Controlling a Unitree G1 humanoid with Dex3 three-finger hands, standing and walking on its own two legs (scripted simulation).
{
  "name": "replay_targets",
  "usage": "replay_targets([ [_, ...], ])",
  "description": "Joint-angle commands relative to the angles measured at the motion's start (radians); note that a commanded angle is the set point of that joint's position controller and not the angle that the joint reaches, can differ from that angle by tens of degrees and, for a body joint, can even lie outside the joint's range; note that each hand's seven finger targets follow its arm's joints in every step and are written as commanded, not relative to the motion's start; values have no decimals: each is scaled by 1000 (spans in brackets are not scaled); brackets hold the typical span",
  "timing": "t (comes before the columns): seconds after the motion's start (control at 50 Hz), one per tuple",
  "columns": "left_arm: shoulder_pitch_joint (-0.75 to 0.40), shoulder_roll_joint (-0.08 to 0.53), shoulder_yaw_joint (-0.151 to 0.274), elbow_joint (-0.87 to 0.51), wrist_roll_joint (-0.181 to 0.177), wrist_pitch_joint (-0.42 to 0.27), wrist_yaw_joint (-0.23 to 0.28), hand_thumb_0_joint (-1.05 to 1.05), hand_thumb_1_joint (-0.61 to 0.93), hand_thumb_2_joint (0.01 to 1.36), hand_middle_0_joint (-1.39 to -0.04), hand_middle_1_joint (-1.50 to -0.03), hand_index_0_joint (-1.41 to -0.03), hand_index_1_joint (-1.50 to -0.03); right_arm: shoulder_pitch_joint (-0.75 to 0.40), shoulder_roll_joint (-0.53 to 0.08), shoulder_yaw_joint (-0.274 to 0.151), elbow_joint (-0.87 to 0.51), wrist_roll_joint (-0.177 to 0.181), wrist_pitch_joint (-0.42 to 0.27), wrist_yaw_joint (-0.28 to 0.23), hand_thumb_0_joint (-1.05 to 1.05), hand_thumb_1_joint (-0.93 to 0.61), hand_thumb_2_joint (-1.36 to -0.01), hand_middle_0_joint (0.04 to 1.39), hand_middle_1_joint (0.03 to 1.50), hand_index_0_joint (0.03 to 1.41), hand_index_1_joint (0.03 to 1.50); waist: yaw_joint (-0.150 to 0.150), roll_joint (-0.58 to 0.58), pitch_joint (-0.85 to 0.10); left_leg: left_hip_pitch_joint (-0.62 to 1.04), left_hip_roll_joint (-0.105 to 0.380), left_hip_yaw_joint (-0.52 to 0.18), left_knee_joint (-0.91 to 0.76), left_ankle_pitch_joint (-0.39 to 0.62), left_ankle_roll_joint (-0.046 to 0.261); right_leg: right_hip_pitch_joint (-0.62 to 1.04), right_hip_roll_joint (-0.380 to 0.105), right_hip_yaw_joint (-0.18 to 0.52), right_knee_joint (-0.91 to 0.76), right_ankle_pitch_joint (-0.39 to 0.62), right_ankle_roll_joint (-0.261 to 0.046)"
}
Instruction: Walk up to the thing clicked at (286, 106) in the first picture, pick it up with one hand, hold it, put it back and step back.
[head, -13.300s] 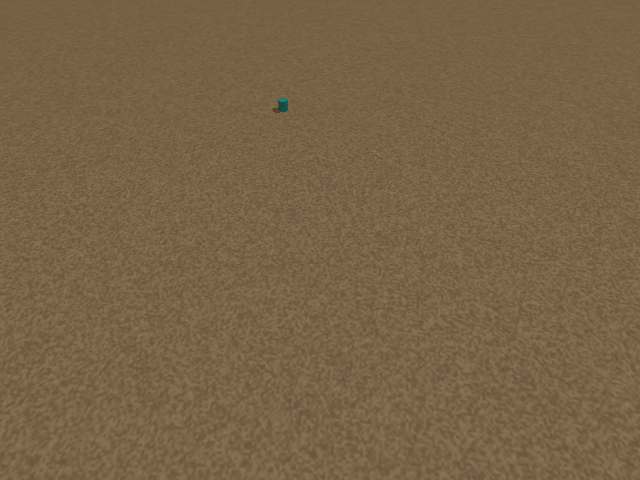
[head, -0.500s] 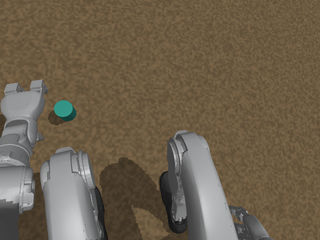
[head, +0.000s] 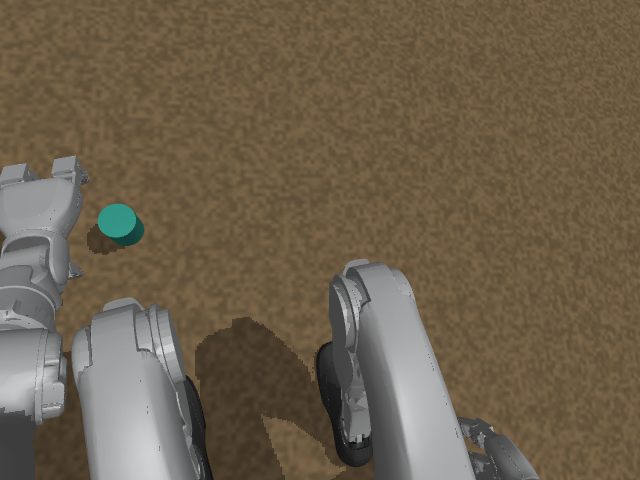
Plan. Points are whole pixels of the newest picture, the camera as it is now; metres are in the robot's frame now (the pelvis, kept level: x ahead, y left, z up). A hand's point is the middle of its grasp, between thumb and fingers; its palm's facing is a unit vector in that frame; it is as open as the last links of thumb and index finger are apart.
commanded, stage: rise first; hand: left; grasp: from above
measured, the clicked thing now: (122, 225) +0.47 +0.22 -0.29
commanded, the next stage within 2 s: approach in 0.78 s
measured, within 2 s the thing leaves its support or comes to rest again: neither
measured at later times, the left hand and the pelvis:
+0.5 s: hand (62, 239) +0.42 +0.27 -0.16, palm faces -0.43 -0.08 -0.90, open 13.3 cm; pelvis -0.01 +0.00 +0.00, yaw +0 degrees
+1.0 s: hand (65, 234) +0.43 +0.26 -0.17, palm faces -0.44 -0.07 -0.89, open 13.3 cm; pelvis +0.00 +0.00 +0.00, yaw +0 degrees
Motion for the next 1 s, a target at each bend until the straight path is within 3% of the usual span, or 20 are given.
replay_targets([
  [0.0, -307, 217, 15, -171, -15, 4, 32, 0, -456, 923, -134, -1010, -153, -991, 186, -232, -81, -16, 8, 0, -10, 0, -906, -901, 200, 300, 200, 300, 3, 229, -673, 490, -37, 136, -231, 126, 57, 336, 34, -91, -281, 220, -60],
  [0.06, -314, 233, 28, -169, -20, 1, 25, 0, -460, 928, -150, -991, -159, -981, 194, -233, -81, -13, 7, -3, -9, 0, -907, -903, 200, 300, 200, 300, 2, 202, -646, 455, -38, 135, -230, 108, 61, 346, 33, -86, -296, 198, -57],
  [0.16, -299, 173, -23, -114, -22, 3, 8, 0, -452, 931, -177, -952, -174, -955, 181, -230, -80, -18, 14, -6, -9, 0, -907, -903, 200, 300, 200, 300, 0, 205, -622, 476, -40, 129, -248, 79, 55, 313, 35, -94, -295, 164, -65],
  [0.24, -291, 185, -19, -135, -13, -1, 12, 0, -430, 913, -193, -938, -193, -939, 173, -228, -77, -18, 15, -5, -10, 0, -906, -902, 200, 300, 200, 300, 17, 232, -650, 498, -42, 134, -256, 101, 53, 331, 35, -91, -294, 187, -66],
  [0.26, -297, 176, -23, -104, -14, 1, 13, 0, -419, 903, -201, -926, -202, -926, 173, -229, -77, -17, 14, -7, -9, 0, -906, -902, 200, 300, 200, 300, -1, 202, -621, 482, -40, 135, -244, 94, 56, 323, 36, -90, -297, 185, -62],
  [0.32, -309, 178, -15, -104, -8, -1, 22, 0, -422, 901, -199, -931, -200, -930, 160, -231, -77, -20, 15, -7, -13, 0, -907, -903, 200, 300, 200, 300, 5, 226, -615, 493, -41, 128, -260, 74, 51, 277, 32, -98, -286, 155, -69],
  [0.36, -329, 174, -21, -110, 5, -8, 27, 0, -406, 890, -205, -926, -209, -922, 176, -228, -75, -9, 8, -9, -9, 0, -906, -902, 200, 300, 200, 300, -14, 221, -588, 481, -42, 129, -258, 74, 50, 283, 36, -102, -287, 160, -68],
  [0.44, -311, 200, 11, -121, 2, -9, 43, 0, -405, 888, -216, -899, -214, -901, 166, -233, -75, -17, 6, -15, -9, 0, -904, -901, 200, 300, 200, 300, 14, 240, -634, 504, -45, 134, -260, 84, 50, 297, 30, -95, -289, 158, -67],
  [0.48, -307, 156, -34, -56, 11, 1, 43, 0, -390, 871, -222, -911, -226, -906, 154, -227, -72, -13, 2, -17, -6, 0, -907, -902, 200, 300, 200, 300, -10, 216, -609, 485, -43, 137, -243, 72, 53, 282, 33, -91, -288, 156, -65],
  [0.54, -328, 215, 13, -100, 8, -1, 55, 0, -390, 869, -225, -905, -228, -902, 163, -236, -74, -14, 2, -18, -11, 0, -907, -902, 200, 300, 200, 300, 11, 258, -639, 507, -47, 135, -258, 71, 49, 277, 27, -94, -283, 146, -69],
  [0.56, -300, 175, -16, -54, 9, 5, 53, 0, -385, 863, -218, -914, -227, -905, 154, -228, -73, -10, 1, -19, -10, 0, -906, -901, 200, 300, 200, 300, 4, 241, -610, 487, -46, 138, -255, 58, 50, 273, 32, -91, -290, 136, -68],
  [0.6, -358, 182, -16, -87, 7, 0, 54, 0, -384, 866, -223, -900, -227, -895, 171, -231, -71, -3, -3, -19, -8, 0, -904, -900, 200, 300, 200, 300, -18, 217, -611, 471, -46, 134, -244, 55, 53, 281, 34, -91, -295, 138, -65],
  [0.64, -325, 176, -22, -58, -1, 2, 54, 0, -401, 875, -201, -926, -210, -917, 160, -234, -69, -10, -1, -24, -8, 0, -905, -900, 200, 300, 200, 300, 0, 237, -612, 475, -48, 134, -252, 53, 52, 272, 28, -92, -291, 133, -67],
  [0.76, -345, 194, -10, -80, 1, -5, 49, 0, -379, 857, -223, -905, -231, -897, 171, -233, -72, 4, -12, -33, 6, 0, -905, -899, 200, 300, 200, 300, -15, 221, -614, 479, -46, 138, -227, 82, 53, 291, 30, -93, -278, 169, -62],
  [0.78, -335, 221, 20, -122, -8, -6, 53, 0, -383, 860, -222, -903, -228, -897, 180, -235, -74, 2, -10, -32, 6, 0, -905, -900, 200, 300, 200, 300, 4, 237, -646, 484, -47, 139, -233, 100, 52, 317, 29, -91, -283, 183, -62],
  [0.84, -299, 190, 5, -93, -7, 2, 47, 0, -369, 848, -234, -894, -242, -886, 174, -229, -76, 0, -6, -28, 12, 0, -905, -900, 200, 300, 200, 300, 9, 231, -654, 488, -47, 139, -242, 98, 52, 320, 33, -92, -284, 180, -64],
  [0.88, -311, 165, -18, -42, -7, 6, 43, 0, -420, 895, -190, -913, -190, -912, 170, -232, -73, -3, -9, -34, 17, 0, -899, -893, 200, 300, 200, 300, -14, 207, -606, 465, -46, 136, -234, 77, 54, 290, 32, -97, -279, 163, -63],
  [0.92, -363, 193, -6, -125, -13, -3, 46, 0, -439, 911, -167, -951, -173, -946, 185, -235, -73, -1, -6, -29, 15, 0, -900, -894, 200, 300, 200, 300, -8, 238, -661, 485, -45, 134, -232, 108, 54, 320, 31, -93, -280, 196, -62],
  [0.96, -390, 109, -71, -69, -10, -2, 42, 0, -437, 903, -155, -974, -169, -959, 177, -226, -71, 9, -9, -33, 19, 0, -900, -893, 200, 300, 200, 300, -45, 226, -624, 481, -40, 130, -224, 93, 52, 291, 35, -98, -279, 191, -62],
  [0.98, -461, 110, -73, -79, -15, -7, 48, 0, -448, 917, -159, -959, -165, -953, 189, -235, -69, 10, -11, -34, 16, 0, -900, -894, 200, 300, 200, 300, -73, 203, -620, 468, -41, 122, -216, 79, 54, 275, 35, -103, -284, 179, -59],
])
